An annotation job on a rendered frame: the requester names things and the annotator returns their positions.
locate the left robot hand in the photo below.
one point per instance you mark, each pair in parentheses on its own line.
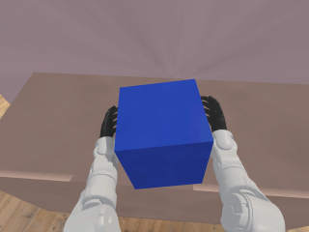
(108,123)

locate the pedestal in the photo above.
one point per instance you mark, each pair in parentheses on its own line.
(49,133)

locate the robot left forearm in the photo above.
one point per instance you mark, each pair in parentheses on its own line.
(102,179)

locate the robot right forearm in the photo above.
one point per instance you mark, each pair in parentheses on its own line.
(228,169)

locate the robot left upper arm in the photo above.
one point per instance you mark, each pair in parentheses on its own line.
(100,218)

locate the right robot hand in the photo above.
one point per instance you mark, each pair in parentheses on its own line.
(216,117)

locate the robot right upper arm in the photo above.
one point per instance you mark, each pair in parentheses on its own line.
(242,212)

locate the carton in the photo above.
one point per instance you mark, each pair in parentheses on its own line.
(163,137)

